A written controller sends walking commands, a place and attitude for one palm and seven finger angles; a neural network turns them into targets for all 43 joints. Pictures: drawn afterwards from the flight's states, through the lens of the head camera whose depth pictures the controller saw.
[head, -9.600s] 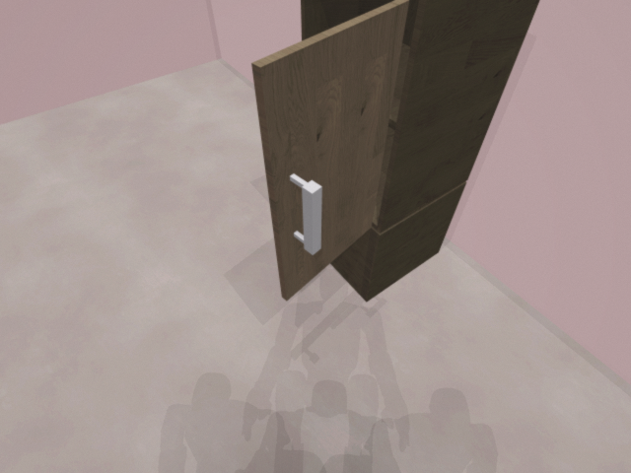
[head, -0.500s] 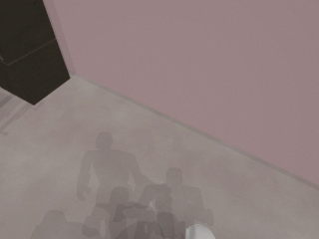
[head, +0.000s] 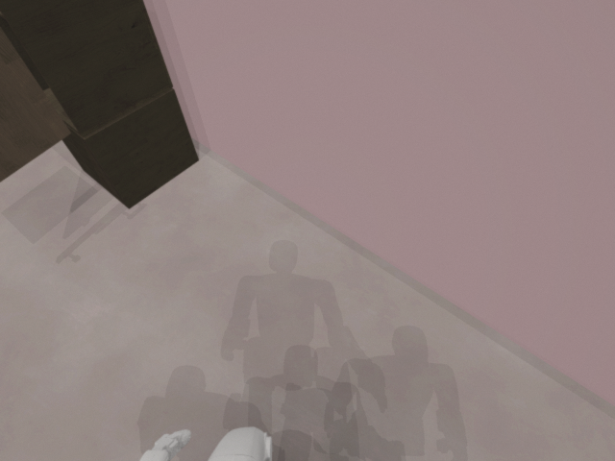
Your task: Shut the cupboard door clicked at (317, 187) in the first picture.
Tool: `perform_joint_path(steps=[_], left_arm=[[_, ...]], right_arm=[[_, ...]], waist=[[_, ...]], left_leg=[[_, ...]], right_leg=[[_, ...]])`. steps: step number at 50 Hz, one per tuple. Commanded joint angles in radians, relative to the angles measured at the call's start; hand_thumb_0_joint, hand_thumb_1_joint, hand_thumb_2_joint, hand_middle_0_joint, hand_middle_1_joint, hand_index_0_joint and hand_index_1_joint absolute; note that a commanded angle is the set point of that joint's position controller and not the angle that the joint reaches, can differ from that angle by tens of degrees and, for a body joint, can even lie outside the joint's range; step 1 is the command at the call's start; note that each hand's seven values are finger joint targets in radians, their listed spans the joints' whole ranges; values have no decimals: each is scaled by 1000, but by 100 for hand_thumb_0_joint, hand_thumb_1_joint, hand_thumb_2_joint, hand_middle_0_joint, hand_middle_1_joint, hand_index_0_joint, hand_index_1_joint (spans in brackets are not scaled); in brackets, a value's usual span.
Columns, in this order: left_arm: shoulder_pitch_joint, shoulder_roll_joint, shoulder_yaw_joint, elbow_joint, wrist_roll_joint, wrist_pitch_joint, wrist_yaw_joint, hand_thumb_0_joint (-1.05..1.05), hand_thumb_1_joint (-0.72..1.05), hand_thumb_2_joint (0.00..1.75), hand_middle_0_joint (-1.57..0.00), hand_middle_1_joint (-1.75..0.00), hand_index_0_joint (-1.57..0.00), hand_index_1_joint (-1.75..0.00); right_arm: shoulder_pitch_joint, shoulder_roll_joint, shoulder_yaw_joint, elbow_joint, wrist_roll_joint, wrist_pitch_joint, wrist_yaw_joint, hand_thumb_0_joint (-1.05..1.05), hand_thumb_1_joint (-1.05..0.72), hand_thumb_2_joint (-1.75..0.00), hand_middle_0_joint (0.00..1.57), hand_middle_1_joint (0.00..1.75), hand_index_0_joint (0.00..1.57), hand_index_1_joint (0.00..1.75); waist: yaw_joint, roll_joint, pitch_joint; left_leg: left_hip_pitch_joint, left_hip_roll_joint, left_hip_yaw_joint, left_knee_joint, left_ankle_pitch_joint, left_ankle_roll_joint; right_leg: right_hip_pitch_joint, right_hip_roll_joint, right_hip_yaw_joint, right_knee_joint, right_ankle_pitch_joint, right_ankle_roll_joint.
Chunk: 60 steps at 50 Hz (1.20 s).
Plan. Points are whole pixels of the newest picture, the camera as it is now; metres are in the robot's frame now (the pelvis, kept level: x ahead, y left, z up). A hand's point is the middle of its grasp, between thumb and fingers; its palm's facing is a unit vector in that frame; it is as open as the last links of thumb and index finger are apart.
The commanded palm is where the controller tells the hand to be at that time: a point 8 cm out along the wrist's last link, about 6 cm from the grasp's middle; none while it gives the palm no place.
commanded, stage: walk to a spot facing it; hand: left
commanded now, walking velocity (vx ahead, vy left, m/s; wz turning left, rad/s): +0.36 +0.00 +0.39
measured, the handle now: out of the picture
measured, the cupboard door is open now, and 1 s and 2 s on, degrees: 100 100 100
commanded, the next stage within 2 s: turn to face it in 1.26 s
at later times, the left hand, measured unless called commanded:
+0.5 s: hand out of the picture +0.13 +0.23 -0.19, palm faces +0.26 -0.96 -0.13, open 7.4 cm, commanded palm none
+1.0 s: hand (202, 234) +0.56 +0.24 -0.17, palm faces +0.09 -0.98 -0.17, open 7.4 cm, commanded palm none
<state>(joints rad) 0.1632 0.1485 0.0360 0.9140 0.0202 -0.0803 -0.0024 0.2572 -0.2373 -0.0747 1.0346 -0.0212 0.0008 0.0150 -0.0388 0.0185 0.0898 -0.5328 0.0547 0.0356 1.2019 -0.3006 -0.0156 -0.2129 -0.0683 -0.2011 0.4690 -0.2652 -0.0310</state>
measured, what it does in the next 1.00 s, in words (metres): walks ahead: left foot, then right foot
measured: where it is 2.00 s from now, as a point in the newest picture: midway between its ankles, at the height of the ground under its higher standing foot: (285, 297)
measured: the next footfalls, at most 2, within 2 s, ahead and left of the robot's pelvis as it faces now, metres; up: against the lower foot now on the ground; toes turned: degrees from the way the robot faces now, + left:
left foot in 0.36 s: +0.26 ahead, +0.14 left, +0.00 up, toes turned +15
right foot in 0.94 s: +0.52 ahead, -0.03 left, +0.00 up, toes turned +4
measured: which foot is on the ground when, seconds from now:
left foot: up 0.00-0.34, down 0.36-0.96, up 0.98-1.00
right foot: down 0.00-0.36, up 0.38-0.92, down 0.94-1.00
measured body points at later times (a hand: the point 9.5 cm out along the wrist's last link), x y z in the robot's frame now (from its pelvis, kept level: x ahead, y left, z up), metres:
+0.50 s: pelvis +0.20 +0.07 -0.01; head +0.23 +0.10 +0.44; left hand +0.12 +0.28 -0.18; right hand +0.35 -0.13 -0.14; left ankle +0.22 +0.13 -0.74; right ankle +0.17 -0.10 -0.64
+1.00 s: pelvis +0.43 +0.06 -0.02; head +0.48 +0.07 +0.43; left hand +0.55 +0.30 -0.15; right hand +0.32 -0.16 -0.16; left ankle +0.25 +0.14 -0.68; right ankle +0.48 -0.03 -0.74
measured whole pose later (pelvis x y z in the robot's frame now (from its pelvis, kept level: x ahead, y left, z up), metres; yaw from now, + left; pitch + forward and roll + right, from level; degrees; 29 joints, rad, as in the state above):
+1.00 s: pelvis +0.43 +0.06 -0.02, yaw +11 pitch +0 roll +0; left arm 0.03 0.18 0.02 0.94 0.02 -0.08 -0.02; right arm 0.48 -0.11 -0.01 1.18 0.00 -0.05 -0.02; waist -0.08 0.00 0.10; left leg -0.17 0.02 0.04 0.94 -0.48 0.02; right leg -0.36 -0.02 -0.13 0.62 -0.27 -0.05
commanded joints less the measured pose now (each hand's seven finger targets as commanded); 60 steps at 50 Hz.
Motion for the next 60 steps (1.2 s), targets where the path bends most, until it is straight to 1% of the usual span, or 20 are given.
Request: perform_joint_path(steps=[1,12,14,15,16,17,18,20,22,24,32,41,43,45,46,47,48,51,54,60], left_arm=[[174,118,21,38,5,-26,14,0,90,90,-20,-30,-20,-30],[292,177,7,134,8,-17,17,0,90,90,-20,-30,-20,-30],[284,202,12,139,6,-13,13,0,90,90,-20,-30,-20,-30],[269,208,11,143,3,-10,11,0,90,90,-20,-30,-20,-30],[239,212,10,127,-6,-9,6,0,90,90,-20,-30,-20,-30],[260,155,8,91,-13,-6,-8,0,90,90,-20,-30,-20,-30],[199,142,-1,48,-12,-8,-5,0,90,90,-20,-30,-20,-30],[101,140,10,31,-11,2,4,0,90,90,-20,-30,-20,-30],[189,94,14,94,9,31,-2,0,90,90,-20,-30,-20,-30],[234,70,14,114,13,52,-9,0,90,90,-20,-30,-20,-30],[8,76,24,36,9,66,-24,0,90,90,-20,-30,-20,-30],[-227,81,-2,-49,1,41,-31,0,90,90,-20,-30,-20,-30],[-187,92,-1,-44,-2,35,-28,0,90,90,-20,-30,-20,-30],[9,128,12,16,-1,22,-20,0,90,90,-20,-30,-20,-30],[191,178,35,65,3,12,-12,0,90,90,-20,-30,-20,-30],[358,273,63,116,8,5,0,0,90,90,-20,-30,-20,-30],[372,298,61,132,-9,10,3,0,90,90,-20,-30,-20,-30],[168,168,32,90,-11,8,16,0,90,90,-20,-30,-20,-30],[122,97,13,93,-4,-9,13,0,90,90,-20,-30,-20,-30],[169,109,18,137,1,-26,14,0,90,90,-20,-30,-20,-30]], right_arm=[[-66,14,2,-94,-5,-5,24,0,-90,-90,20,30,20,30],[-308,8,32,-168,-6,-20,41,0,-90,-90,20,30,20,30],[-228,-10,30,-147,-7,-31,28,0,-90,-90,20,30,20,30],[-126,-35,21,-117,-12,-35,21,0,-90,-90,20,30,20,30],[39,-94,3,-82,-16,-37,12,0,-90,-90,20,30,20,30],[179,-225,-30,-54,-25,-45,-1,0,-90,-90,20,30,20,30],[224,-267,-38,-39,-2,-42,-21,0,-90,-90,20,30,20,30],[104,-198,-24,-63,8,-52,-33,0,-90,-90,20,30,20,30],[-7,-101,7,-83,8,-66,-35,0,-90,-90,20,30,20,30],[-6,-53,20,-67,10,-78,-36,0,-90,-90,20,30,20,30],[131,-40,19,-13,7,-89,-42,0,-90,-90,20,30,20,30],[310,-50,32,74,-10,-85,-49,0,-90,-90,20,30,20,30],[307,-63,31,87,-9,-83,-50,0,-90,-90,20,30,20,30],[286,-73,28,93,1,-81,-50,0,-90,-90,20,30,20,30],[242,-65,25,75,14,-87,-44,0,-90,-90,20,30,20,30],[245,-23,28,46,29,-95,-40,0,-90,-90,20,30,20,30],[212,-33,24,34,29,-94,-41,0,-90,-90,20,30,20,30],[63,27,17,5,12,-63,-26,0,-90,-90,20,30,20,30],[122,70,21,23,0,-28,-13,0,-90,-90,20,30,20,30],[-56,86,20,-35,2,-31,17,0,-90,-90,20,30,20,30]], waist=[[40,-137,-66],[74,-153,-4],[32,-170,-48],[-18,-154,-94],[-103,-102,-186],[-139,139,-321],[-135,156,-352],[-62,-64,-152],[23,69,-65],[55,123,-36],[32,49,13],[-39,81,10],[-14,77,-16],[79,27,-105],[161,-5,-200],[201,-214,-326],[186,-188,-344],[91,-71,-56],[15,-170,-21],[34,-141,-9]], left_leg=[[-148,50,-22,-64,88,-12],[-57,-12,94,-495,71,49],[109,-77,152,-551,14,79],[290,-108,169,-608,42,94],[561,-59,96,-661,106,122],[822,231,-339,-730,162,223],[888,363,-573,-832,388,300],[594,343,-416,-886,398,277],[379,243,-248,-950,277,199],[316,169,-144,-989,279,163],[411,177,-139,-1069,246,185],[616,198,-85,-945,662,172],[621,195,-70,-876,809,162],[533,156,-47,-652,923,123],[324,113,-19,-455,784,91],[17,-45,59,-125,144,40],[-66,-68,-7,111,-280,35],[-95,54,-74,72,-84,31],[-13,63,-33,-73,1,6],[-22,40,36,-381,145,1]], right_leg=[[165,-267,123,-240,429,-50],[317,-282,-1,-188,680,-58],[293,-277,-32,-59,876,-54],[213,-256,-61,84,899,-31],[45,-235,-76,312,729,0],[-248,-76,-79,658,108,64],[-428,-5,74,856,-263,62],[-471,-75,159,937,-164,52],[-371,-115,198,844,-62,67],[-329,-98,185,764,3,73],[-463,-85,188,531,185,78],[-401,-8,111,211,84,16],[-286,30,83,142,30,-7],[23,69,69,46,96,-33],[339,-17,173,55,205,-70],[634,-317,538,12,410,-183],[598,-430,649,-61,546,-249],[192,-302,381,-167,456,-148],[31,-223,195,-243,366,-101],[104,-201,98,-254,427,-89]])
